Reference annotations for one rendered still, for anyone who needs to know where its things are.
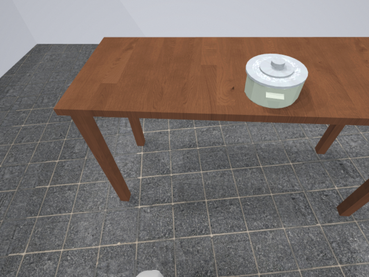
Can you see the table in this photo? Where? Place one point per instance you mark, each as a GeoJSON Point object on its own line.
{"type": "Point", "coordinates": [203, 78]}

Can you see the pot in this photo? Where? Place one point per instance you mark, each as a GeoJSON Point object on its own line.
{"type": "Point", "coordinates": [271, 97]}

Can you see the knob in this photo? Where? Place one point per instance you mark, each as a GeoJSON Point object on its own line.
{"type": "Point", "coordinates": [278, 62]}

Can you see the lid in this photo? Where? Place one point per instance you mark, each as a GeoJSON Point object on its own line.
{"type": "Point", "coordinates": [260, 70]}

